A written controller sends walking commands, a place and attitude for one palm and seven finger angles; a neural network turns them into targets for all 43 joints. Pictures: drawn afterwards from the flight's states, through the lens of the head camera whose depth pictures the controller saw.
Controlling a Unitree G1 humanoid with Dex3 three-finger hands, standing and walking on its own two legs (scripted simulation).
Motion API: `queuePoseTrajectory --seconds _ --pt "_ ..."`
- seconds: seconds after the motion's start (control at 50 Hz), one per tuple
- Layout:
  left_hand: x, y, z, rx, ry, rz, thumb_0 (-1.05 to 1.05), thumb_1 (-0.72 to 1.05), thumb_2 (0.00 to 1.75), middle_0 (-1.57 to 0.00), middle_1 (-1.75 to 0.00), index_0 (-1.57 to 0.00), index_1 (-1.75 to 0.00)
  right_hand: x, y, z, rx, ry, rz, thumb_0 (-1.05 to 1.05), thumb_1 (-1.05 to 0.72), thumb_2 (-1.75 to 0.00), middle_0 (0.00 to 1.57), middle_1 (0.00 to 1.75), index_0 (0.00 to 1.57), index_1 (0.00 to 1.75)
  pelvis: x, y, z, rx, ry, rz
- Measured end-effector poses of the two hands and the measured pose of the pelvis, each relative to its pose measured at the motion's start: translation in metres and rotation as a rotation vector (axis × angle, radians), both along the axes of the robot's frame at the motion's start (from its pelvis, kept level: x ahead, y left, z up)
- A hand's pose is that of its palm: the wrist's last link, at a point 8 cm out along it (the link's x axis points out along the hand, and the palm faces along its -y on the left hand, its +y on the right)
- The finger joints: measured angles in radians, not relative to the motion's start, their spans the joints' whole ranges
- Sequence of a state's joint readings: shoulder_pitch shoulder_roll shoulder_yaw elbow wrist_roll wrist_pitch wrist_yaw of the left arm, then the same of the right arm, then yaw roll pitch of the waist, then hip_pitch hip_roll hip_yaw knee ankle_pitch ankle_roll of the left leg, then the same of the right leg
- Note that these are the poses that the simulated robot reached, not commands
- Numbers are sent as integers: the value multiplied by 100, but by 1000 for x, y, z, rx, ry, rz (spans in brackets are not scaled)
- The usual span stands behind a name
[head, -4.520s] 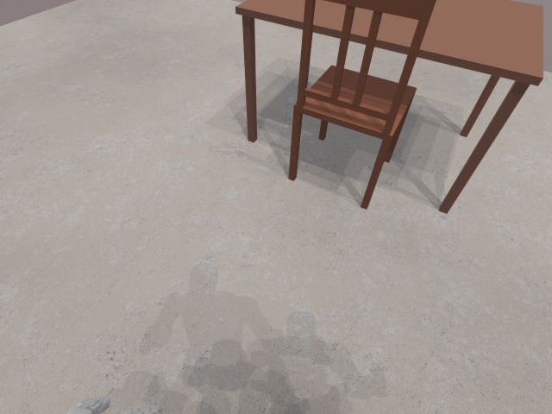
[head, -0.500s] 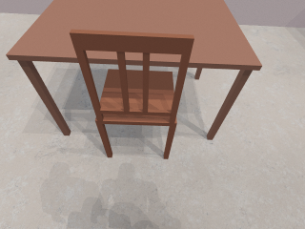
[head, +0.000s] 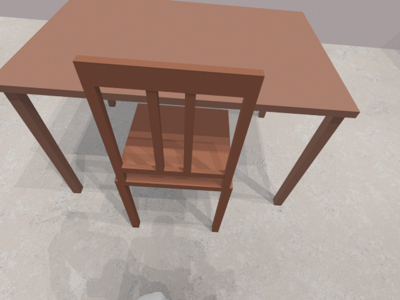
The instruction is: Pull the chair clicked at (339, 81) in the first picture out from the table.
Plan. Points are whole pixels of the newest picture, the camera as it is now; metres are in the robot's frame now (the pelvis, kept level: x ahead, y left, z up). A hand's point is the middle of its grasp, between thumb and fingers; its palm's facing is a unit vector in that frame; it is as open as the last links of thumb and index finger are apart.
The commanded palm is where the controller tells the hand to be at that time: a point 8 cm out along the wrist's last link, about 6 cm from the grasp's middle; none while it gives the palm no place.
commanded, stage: take the last steps up to it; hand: left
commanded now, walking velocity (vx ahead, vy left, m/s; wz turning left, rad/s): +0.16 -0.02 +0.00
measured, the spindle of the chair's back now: (156, 135) +0.54 +0.16 -0.05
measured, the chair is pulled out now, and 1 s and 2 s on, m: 0.00 0.00 0.00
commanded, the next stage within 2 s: come to a stop and stand still in 0.08 s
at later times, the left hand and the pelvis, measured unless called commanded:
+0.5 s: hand out of the picture +0.13 +0.15 -0.15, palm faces +0.05 -0.97 -0.24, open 7.3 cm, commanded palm none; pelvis +0.10 -0.03 +0.02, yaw +2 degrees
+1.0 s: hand out of the picture +0.07 +0.20 -0.16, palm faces +0.06 -0.97 -0.23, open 7.4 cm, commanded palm none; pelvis +0.06 +0.01 +0.02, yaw +1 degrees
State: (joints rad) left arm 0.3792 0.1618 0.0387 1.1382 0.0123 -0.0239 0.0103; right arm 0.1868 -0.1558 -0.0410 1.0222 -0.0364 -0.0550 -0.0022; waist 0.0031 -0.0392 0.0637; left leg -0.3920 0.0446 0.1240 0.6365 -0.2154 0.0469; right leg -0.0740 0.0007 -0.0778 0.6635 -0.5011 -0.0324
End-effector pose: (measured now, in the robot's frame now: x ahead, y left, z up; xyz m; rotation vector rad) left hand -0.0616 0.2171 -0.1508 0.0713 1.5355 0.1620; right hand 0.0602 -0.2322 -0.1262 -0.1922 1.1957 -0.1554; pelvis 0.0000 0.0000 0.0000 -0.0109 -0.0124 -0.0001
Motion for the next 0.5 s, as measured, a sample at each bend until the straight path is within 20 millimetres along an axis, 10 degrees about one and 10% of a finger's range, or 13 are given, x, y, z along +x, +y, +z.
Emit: queuePoseTrajectory --seconds 0.26,0.5 --pt "134 0 25 56 -176 -53 2 94 90 -19 -30 -20 -30 17 0 4 38 120 -45 0 -93 -90 20 30 21 30 60 -10 19 32 10 -2" --pt "184 -20 32 109 -188 -50 1 93 90 -20 -30 -21 -30 37 -17 -12 83 230 -65 0 -92 -90 20 30 20 30 98 -34 16 24 22 27"
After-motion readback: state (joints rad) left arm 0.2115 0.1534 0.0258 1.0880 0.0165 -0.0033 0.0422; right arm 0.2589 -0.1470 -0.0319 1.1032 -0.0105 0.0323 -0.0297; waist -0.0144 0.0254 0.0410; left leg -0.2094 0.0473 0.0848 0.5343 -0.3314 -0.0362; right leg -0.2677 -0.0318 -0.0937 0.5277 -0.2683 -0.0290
